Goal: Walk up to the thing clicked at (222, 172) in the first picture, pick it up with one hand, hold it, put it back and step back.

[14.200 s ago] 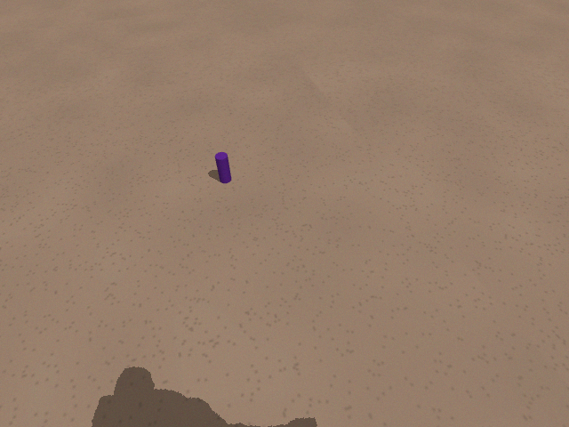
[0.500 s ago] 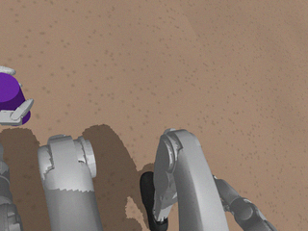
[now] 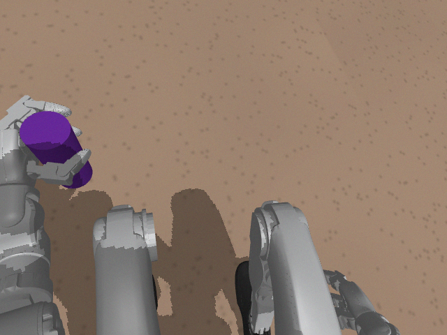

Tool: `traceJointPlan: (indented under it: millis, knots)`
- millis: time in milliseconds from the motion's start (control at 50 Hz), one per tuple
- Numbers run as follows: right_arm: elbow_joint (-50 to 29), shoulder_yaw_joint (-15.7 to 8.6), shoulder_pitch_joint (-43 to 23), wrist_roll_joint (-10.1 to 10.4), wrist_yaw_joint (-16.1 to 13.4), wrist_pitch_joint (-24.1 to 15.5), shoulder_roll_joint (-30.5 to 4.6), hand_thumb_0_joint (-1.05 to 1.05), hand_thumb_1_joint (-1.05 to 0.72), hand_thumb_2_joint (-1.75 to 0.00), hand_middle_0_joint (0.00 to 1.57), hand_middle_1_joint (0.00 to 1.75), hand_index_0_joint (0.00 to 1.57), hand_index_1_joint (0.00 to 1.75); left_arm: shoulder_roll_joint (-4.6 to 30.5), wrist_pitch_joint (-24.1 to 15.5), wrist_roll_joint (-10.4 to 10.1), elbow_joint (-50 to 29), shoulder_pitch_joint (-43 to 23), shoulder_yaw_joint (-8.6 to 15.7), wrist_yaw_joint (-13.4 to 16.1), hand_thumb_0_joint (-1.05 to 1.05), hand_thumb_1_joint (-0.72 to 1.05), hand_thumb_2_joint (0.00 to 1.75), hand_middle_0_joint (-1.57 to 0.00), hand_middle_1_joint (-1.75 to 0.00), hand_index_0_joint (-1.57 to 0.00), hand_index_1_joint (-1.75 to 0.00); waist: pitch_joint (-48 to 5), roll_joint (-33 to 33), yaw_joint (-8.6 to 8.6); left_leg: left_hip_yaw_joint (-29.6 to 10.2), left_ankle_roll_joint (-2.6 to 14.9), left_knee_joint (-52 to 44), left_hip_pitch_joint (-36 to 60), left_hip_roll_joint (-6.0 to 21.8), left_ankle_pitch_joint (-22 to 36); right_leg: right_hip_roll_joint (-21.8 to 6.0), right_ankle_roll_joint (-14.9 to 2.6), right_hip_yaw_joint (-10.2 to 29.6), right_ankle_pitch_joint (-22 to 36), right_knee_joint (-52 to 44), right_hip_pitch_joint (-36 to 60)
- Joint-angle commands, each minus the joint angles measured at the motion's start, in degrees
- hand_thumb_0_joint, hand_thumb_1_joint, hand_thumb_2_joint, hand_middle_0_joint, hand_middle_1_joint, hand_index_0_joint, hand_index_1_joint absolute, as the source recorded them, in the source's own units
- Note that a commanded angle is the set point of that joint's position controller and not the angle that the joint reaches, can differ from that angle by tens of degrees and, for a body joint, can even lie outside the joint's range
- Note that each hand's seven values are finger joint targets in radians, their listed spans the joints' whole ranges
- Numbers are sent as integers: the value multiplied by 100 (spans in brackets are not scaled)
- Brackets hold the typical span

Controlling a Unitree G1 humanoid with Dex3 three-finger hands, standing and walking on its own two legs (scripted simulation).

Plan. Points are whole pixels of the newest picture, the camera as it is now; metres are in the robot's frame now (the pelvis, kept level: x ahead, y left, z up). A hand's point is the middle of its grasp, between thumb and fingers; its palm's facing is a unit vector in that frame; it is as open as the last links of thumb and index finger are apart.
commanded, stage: settle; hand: left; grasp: from the side
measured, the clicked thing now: (62, 155) +0.41 +0.28 -0.08
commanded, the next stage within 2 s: lift in 0.82 s
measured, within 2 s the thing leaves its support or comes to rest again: neither
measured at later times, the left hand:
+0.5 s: hand (53, 137) +0.41 +0.27 +0.01, palm faces +0.20 -0.98 -0.04, open 9.0 cm
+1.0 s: hand (49, 125) +0.41 +0.27 +0.03, palm faces +0.20 -0.98 -0.05, open 9.0 cm
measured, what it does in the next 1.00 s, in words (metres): stands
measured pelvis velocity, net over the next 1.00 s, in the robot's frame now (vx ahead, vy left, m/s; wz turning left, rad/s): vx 0.00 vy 0.00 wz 0.06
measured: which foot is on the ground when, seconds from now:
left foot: down 0.00-1.00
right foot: down 0.00-1.00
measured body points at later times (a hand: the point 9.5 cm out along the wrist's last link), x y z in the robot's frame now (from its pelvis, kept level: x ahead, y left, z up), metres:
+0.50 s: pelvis +0.00 -0.01 +0.03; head +0.19 +0.05 +0.43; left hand +0.39 +0.32 +0.01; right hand +0.16 -0.26 -0.10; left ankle +0.08 +0.14 -0.30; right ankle +0.10 -0.12 -0.30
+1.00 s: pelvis +0.00 +0.00 +0.05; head +0.19 +0.05 +0.45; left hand +0.40 +0.32 +0.03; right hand +0.15 -0.26 -0.08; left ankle +0.08 +0.14 -0.30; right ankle +0.10 -0.12 -0.30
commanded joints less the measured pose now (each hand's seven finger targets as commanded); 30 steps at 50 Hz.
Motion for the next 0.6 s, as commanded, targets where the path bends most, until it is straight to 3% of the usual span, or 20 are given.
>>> traceJointPlan:
  millis: [0, 20, 40, 60, 80, 140, 180, 200, 240, 280, 340, 360, 380, 440, 500, 520, 560, 580]
  knots:
    - [-296, -589, 507, 25, -121, -149, -1266, 0, -89, -90, 20, 30, 20, 30, 1007, -380, -144, -1337, -1400, 238, -65, 0, 23, 125, -126, -136, -126, -138, -3729, 1288, 65, 655, 318, -1616, 2581, -68, 563, 183, -310, -221, 1102, -1553, 1792]
    - [-271, -612, 522, 20, -137, -167, -1235, 0, -89, -90, 20, 30, 20, 30, 1174, -398, -147, -1556, -1617, 367, -60, 0, 24, 126, -128, -137, -127, -139, -3750, 1222, 85, 681, 338, -1565, 2465, -61, 563, 180, -284, -151, 1107, -1642, 1860]
    - [-281, -643, 568, 44, -150, -172, -1230, 0, -90, -90, 20, 30, 20, 30, 1150, -361, -164, -1347, -1429, 451, -56, 0, 22, 125, -127, -137, -126, -139, -3816, 1068, 107, 702, 355, -1558, 2445, -64, 600, 169, -267, -100, 1120, -1707, 1975]
    - [-233, -637, 620, 32, -150, -174, -1212, 0, -89, -90, 20, 30, 20, 30, 1091, -362, -140, -1407, -1528, 351, -84, 0, 23, 126, -126, -136, -125, -138, -3855, 1107, 61, 712, 356, -1552, 2428, -61, 701, 160, -257, -97, 1237, -1681, 2123]
    - [-210, -674, 678, 34, -155, -175, -1220, 0, -89, -90, 20, 30, 20, 30, 1220, -371, -140, -1617, -1636, 492, -93, 0, 21, 124, -126, -135, -125, -137, -4026, 1120, 141, 721, 349, -1573, 2565, -59, 793, 156, -269, -95, 1301, -1666, 2154]
    - [-223, -720, 660, 61, -171, -200, -1215, 0, -89, -90, 20, 30, 20, 30, 846, -254, -145, -1296, -1427, 299, -164, 0, 22, 124, -125, -134, -125, -136, -3876, 1042, 99, 729, 352, -1696, 2626, -63, 768, 152, -283, -131, 1252, -1722, 2068]
    - [-232, -750, 639, 67, -195, -200, -1210, 0, -89, -90, 20, 30, 20, 30, 1152, -250, -97, -1476, -1624, 513, -108, 0, 22, 125, -126, -135, -125, -137, -3971, 1126, 195, 747, 347, -1746, 2697, -63, 712, 150, -297, -111, 1159, -1765, 2010]
    - [-237, -776, 666, 83, -198, -196, -1203, 0, -89, -90, 20, 30, 20, 30, 1110, -238, -92, -1454, -1583, 504, -109, 0, 22, 125, -127, -135, -126, -137, -4017, 1060, 190, 746, 347, -1804, 2733, -66, 680, 149, -306, -117, 1104, -1783, 2027]
    - [-230, -791, 624, 76, -202, -214, -1176, 0, -89, -90, 20, 30, 20, 30, 797, -193, -59, -1311, -1540, 257, -152, 0, 22, 126, -127, -136, -126, -138, -3769, 1099, 111, 769, 344, -1864, 2707, -75, 539, 140, -311, -107, 984, -1853, 1882]
    - [-243, -820, 656, 102, -217, -246, -1196, 0, -89, -90, 20, 30, 20, 30, 915, -183, -75, -1247, -1522, 397, -156, 0, 25, 126, -127, -136, -127, -138, -3825, 1034, 135, 778, 356, -1905, 2693, -80, 444, 130, -307, -98, 887, -1919, 1926]
    - [-226, -834, 701, 103, -229, -268, -1149, 0, -90, -90, 20, 30, 20, 30, 928, -207, -56, -1456, -1702, 320, -214, 0, 25, 127, -128, -137, -128, -139, -3991, 1087, 130, 798, 355, -1948, 2819, -83, 563, 115, -311, -57, 986, -1924, 2035]
    - [-228, -836, 708, 120, -242, -270, -1143, 0, -89, -90, 20, 30, 20, 30, 1053, -216, -81, -1575, -1827, 410, -191, 0, 26, 127, -129, -138, -128, -140, -4045, 1050, 175, 814, 370, -1947, 2785, -91, 579, 109, -299, -8, 988, -1995, 2093]
    - [-216, -839, 709, 124, -246, -281, -1140, 0, -89, -90, 20, 30, 20, 30, 899, -171, -83, -1227, -1620, 409, -172, 0, 26, 128, -128, -138, -128, -140, -3931, 976, 158, 818, 372, -1978, 2803, -90, 600, 106, -299, -24, 1000, -1989, 2071]
    - [-222, -849, 694, 135, -253, -323, -1108, 0, -89, -90, 20, 30, 20, 30, 748, -192, -93, -1150, -1710, 308, -161, 0, 26, 129, -129, -138, -128, -140, -3786, 903, 105, 825, 376, -2049, 2753, -94, 415, 101, -305, -1, 802, -2100, 1987]
    - [-222, -871, 744, 122, -263, -325, -1110, 0, -89, -90, 20, 30, 20, 30, 988, -236, 4, -1348, -1856, 422, -131, 0, 27, 129, -129, -138, -129, -140, -3937, 1118, 183, 843, 352, -2167, 2951, -108, 377, 88, -335, -18, 742, -2103, 1977]
    - [-187, -878, 773, 120, -261, -320, -1097, 0, -89, -90, 20, 30, 20, 30, 972, -221, 19, -1281, -1809, 418, -127, 0, 26, 130, -130, -139, -130, -141, -3996, 1086, 198, 842, 348, -2184, 3028, -105, 396, 94, -341, -12, 763, -2102, 1977]
    - [-189, -883, 754, 128, -270, -342, -1075, 0, -89, -90, 20, 30, 20, 30, 679, -206, -7, -1148, -1849, 209, -176, 0, 28, 131, -130, -140, -129, -142, -3873, 996, 65, 851, 365, -2178, 2958, -112, 389, 83, -322, 20, 767, -2189, 1966]
    - [-165, -863, 778, 132, -267, -348, -1073, 0, -89, -90, 20, 30, 20, 30, 769, -231, -17, -1249, -2004, 264, -153, 0, 29, 132, -130, -139, -129, -141, -3848, 1053, 83, 847, 356, -2213, 2930, -118, 359, 75, -339, -4, 739, -2148, 1936]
